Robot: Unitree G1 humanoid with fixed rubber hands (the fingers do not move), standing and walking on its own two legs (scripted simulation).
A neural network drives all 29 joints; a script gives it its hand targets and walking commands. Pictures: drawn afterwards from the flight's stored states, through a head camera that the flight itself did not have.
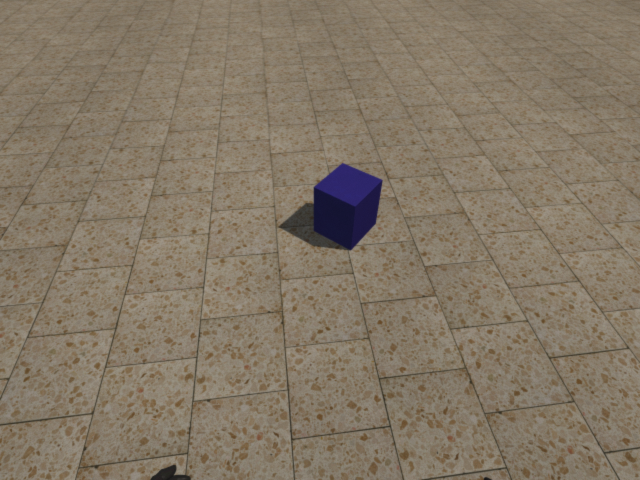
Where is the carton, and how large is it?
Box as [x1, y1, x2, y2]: [314, 163, 382, 249]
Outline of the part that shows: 342,163 314,187 314,230 341,245 351,249 375,223 382,180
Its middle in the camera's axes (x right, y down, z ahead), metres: +0.12 -0.15 +1.68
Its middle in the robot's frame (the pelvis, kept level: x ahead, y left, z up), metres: +1.33 -0.08 -0.63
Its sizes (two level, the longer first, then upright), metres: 0.210 0.200 0.250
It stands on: the floor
